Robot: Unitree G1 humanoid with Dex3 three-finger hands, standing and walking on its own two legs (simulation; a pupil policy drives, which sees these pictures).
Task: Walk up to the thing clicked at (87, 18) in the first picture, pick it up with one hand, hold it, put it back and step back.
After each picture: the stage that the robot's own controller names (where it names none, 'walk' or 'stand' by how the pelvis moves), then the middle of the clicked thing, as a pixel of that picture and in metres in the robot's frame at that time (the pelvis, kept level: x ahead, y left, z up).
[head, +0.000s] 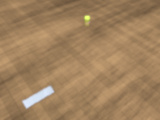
stand; (87, 20) +1.95 -0.07 -0.72
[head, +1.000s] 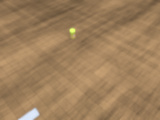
walk; (72, 33) +1.81 +0.24 -0.71
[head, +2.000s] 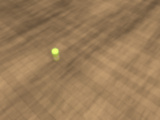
walk; (55, 54) +1.24 +0.35 -0.72
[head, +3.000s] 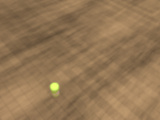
walk; (55, 89) +0.79 +0.25 -0.70
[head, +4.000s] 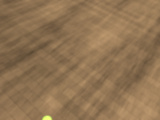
walk; out of the picture +0.49 +0.18 -0.71
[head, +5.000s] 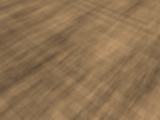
stand; out of the picture +0.42 +0.20 -0.72
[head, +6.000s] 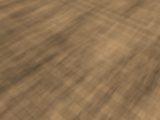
stand; out of the picture +0.40 +0.20 -0.71
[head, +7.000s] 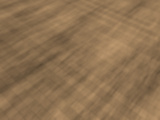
stand; out of the picture +0.42 +0.19 -0.72
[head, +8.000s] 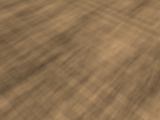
stand; out of the picture +0.39 +0.19 -0.73
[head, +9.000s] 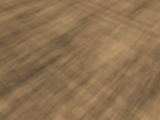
stand; out of the picture +0.38 +0.19 -0.73
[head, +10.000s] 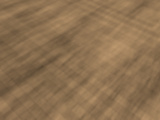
stand; out of the picture +0.38 +0.19 -0.73
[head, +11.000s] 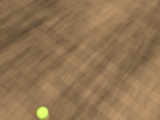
go down; (43, 114) +0.41 +0.20 -0.63
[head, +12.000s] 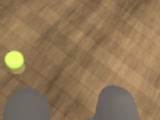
go down; (15, 63) +0.46 +0.24 -0.30
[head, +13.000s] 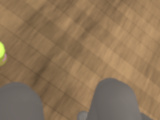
close in; out of the picture +0.45 +0.26 -0.26
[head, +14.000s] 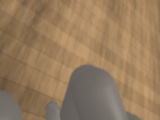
close; out of the picture +0.44 +0.29 -0.22
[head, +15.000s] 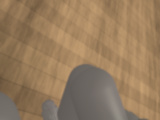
close; out of the picture +0.42 +0.30 -0.22
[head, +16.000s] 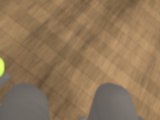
lift; out of the picture +0.35 +0.27 -0.10
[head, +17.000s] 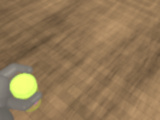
hold; (27, 93) +0.33 +0.17 +0.04
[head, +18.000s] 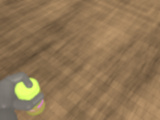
hold; (31, 97) +0.33 +0.17 +0.00
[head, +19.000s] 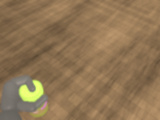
hold; (35, 99) +0.33 +0.16 +0.00
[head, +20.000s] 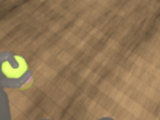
crouch; (19, 74) +0.40 +0.20 -0.06
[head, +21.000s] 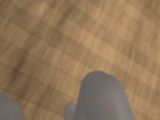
lower; out of the picture +0.44 +0.30 -0.18
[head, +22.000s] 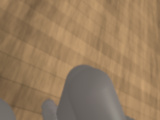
lower; out of the picture +0.42 +0.32 -0.22
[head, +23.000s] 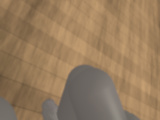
lower; out of the picture +0.42 +0.32 -0.22
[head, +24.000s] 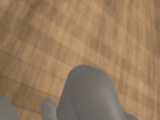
lower; out of the picture +0.42 +0.31 -0.23
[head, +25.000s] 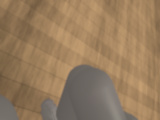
lower; out of the picture +0.42 +0.31 -0.23
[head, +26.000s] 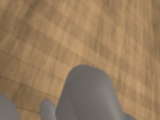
withdraw; out of the picture +0.42 +0.29 -0.23
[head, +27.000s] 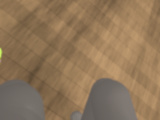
stand; out of the picture +0.44 +0.27 -0.26
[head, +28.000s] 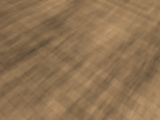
stand; out of the picture +0.39 +0.18 -0.63
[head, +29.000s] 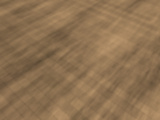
stand; out of the picture +0.40 +0.19 -0.67
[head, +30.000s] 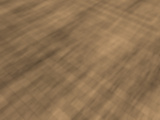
stand; out of the picture +0.39 +0.19 -0.67
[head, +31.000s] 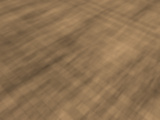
stand; out of the picture +0.41 +0.17 -0.72
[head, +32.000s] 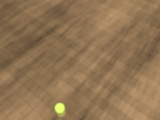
walk; (60, 110) +0.50 +0.17 -0.70
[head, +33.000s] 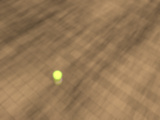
walk; (57, 77) +0.78 +0.16 -0.70
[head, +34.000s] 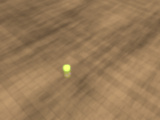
stand; (67, 71) +1.06 +0.20 -0.71
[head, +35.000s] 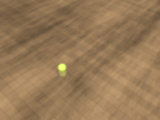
stand; (62, 70) +1.04 +0.20 -0.72
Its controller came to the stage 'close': yes
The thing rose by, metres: 0.72
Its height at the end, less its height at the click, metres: +0.00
